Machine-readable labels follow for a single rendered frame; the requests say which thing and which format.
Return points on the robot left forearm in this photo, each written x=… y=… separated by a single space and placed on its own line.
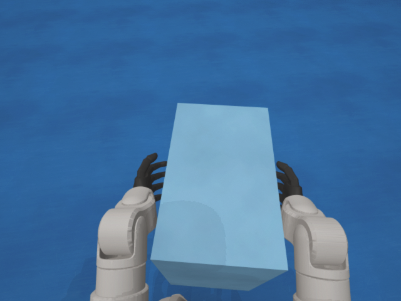
x=122 y=247

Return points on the robot right hand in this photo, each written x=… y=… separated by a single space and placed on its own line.
x=291 y=184

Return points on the carton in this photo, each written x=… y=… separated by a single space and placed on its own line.
x=219 y=223

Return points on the robot left hand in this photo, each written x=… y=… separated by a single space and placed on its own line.
x=145 y=178

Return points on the robot right forearm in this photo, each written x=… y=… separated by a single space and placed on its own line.
x=320 y=251

